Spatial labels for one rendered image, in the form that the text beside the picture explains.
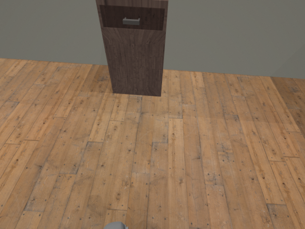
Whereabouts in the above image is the cabinet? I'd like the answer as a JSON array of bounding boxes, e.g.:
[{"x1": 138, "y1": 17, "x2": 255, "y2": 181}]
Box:
[{"x1": 96, "y1": 0, "x2": 168, "y2": 97}]

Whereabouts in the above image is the drawer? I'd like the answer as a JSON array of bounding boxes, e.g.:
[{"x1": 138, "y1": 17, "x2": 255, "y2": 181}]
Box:
[{"x1": 101, "y1": 5, "x2": 165, "y2": 31}]

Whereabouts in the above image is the handle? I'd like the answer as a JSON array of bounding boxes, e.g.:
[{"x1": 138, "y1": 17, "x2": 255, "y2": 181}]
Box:
[{"x1": 122, "y1": 17, "x2": 140, "y2": 25}]

